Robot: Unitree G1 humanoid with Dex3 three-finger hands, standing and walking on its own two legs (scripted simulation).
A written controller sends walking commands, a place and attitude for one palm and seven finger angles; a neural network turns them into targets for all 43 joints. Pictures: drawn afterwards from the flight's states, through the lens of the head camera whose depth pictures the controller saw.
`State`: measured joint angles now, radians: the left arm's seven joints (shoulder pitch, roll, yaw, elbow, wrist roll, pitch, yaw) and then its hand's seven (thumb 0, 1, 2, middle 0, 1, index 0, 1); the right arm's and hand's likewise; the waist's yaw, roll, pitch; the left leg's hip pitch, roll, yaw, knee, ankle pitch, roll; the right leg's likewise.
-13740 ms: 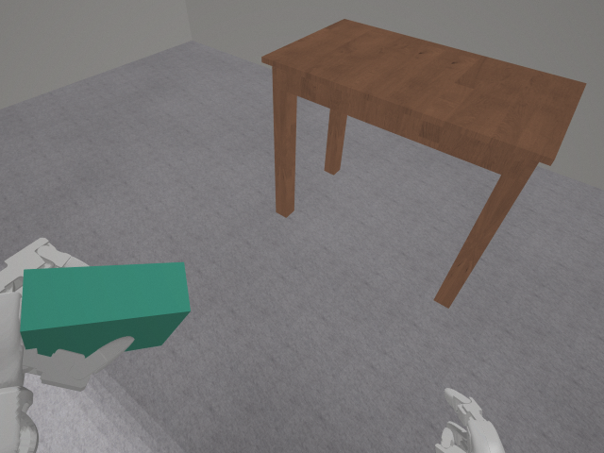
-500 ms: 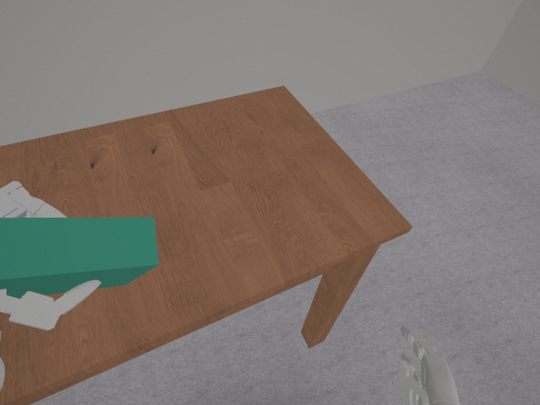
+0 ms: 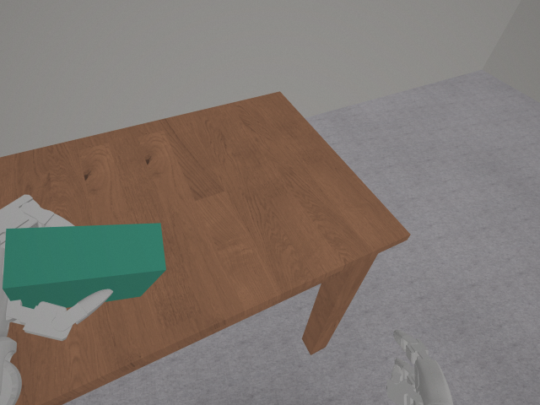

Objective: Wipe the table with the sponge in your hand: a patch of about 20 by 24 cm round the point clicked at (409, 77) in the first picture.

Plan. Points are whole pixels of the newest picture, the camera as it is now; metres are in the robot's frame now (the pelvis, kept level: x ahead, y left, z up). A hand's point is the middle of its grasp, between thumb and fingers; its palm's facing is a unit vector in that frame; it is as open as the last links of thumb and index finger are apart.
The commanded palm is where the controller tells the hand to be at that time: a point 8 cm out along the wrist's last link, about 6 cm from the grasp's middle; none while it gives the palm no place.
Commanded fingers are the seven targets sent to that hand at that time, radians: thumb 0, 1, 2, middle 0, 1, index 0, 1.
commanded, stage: come to a stop and stand still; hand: left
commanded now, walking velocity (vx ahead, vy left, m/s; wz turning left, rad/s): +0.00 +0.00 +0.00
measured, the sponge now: (110, 267) +0.24 +0.20 +0.14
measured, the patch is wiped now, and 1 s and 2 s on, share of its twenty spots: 0.00 0.00 0.00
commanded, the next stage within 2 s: look again from close up in 1.32 s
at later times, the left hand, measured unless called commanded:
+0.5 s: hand out of the picture +0.18 +0.29 +0.16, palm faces +0.35 -0.86 -0.37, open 9.4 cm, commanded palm +0.12 +0.32 +0.18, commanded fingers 0.00 0.10 1.30 -1.20 -1.60 -1.20 -1.60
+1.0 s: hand out of the picture +0.20 +0.30 +0.17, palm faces +0.37 -0.85 -0.38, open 9.4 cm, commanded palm +0.14 +0.34 +0.18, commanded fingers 0.00 0.10 1.30 -1.20 -1.60 -1.20 -1.60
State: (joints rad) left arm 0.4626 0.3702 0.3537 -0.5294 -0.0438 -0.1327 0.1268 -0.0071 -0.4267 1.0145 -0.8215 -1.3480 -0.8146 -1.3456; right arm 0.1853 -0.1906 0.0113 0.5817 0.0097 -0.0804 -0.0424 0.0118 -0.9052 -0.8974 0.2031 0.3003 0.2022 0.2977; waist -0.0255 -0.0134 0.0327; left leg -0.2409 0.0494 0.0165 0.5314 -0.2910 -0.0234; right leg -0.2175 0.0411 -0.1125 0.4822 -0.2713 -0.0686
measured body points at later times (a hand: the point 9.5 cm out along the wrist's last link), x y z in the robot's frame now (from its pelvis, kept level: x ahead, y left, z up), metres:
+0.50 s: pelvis -0.04 +0.04 +0.00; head -0.03 +0.07 +0.45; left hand +0.16 +0.33 +0.18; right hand +0.12 -0.18 -0.06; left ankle +0.00 +0.13 -0.74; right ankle -0.01 -0.07 -0.73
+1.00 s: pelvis -0.02 +0.06 +0.01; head +0.01 +0.09 +0.45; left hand +0.18 +0.35 +0.19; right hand +0.16 -0.16 -0.06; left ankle +0.00 +0.13 -0.74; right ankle -0.01 -0.07 -0.74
